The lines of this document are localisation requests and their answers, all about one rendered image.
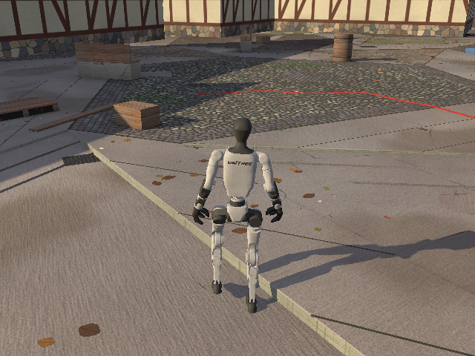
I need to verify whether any robot left forearm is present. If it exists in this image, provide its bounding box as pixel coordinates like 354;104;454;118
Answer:
194;178;211;210

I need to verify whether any robot right upper arm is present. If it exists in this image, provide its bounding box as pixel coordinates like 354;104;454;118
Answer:
256;151;275;193

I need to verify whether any robot left upper arm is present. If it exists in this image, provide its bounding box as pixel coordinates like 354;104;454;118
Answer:
203;149;226;191

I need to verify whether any robot right thigh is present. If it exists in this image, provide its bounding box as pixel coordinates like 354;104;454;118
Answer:
246;208;263;266

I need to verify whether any robot left foot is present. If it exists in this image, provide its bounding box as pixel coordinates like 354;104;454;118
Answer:
212;280;222;294

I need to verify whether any robot right hand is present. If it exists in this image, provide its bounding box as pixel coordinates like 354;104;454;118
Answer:
266;206;283;223

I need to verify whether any robot right forearm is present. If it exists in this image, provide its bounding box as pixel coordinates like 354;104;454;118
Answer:
268;181;282;209

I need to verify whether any robot left hand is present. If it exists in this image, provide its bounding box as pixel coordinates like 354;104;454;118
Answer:
192;207;209;225

